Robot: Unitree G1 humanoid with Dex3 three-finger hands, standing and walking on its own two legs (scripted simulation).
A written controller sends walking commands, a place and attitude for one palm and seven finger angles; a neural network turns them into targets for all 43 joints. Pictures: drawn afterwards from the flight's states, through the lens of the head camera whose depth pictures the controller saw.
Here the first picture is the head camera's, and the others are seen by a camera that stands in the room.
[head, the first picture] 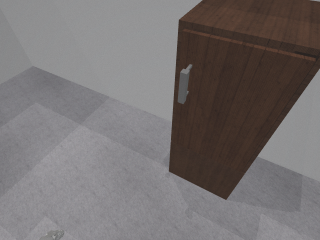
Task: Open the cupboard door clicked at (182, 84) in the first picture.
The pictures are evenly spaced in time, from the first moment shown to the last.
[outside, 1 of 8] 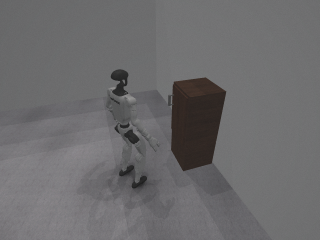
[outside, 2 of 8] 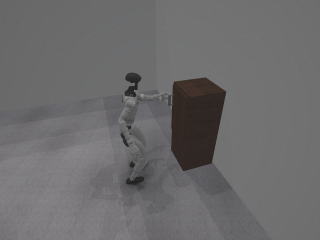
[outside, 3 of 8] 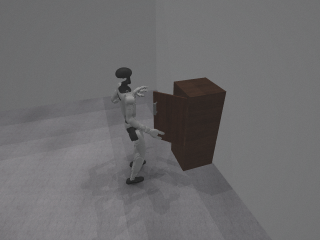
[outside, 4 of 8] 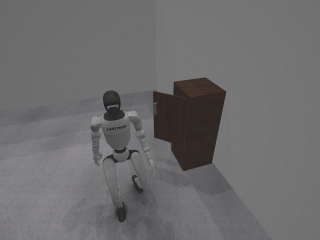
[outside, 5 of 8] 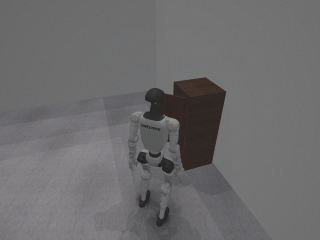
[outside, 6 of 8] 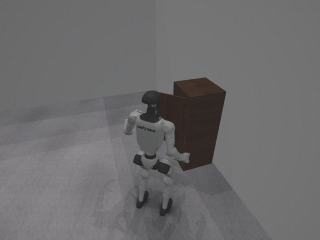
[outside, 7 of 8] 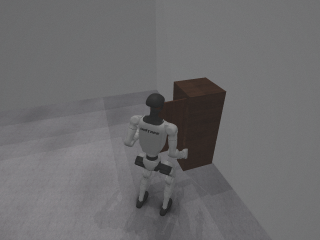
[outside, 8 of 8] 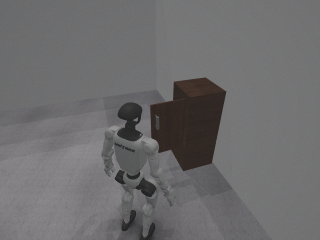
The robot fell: no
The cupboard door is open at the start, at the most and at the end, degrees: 0 93 93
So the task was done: yes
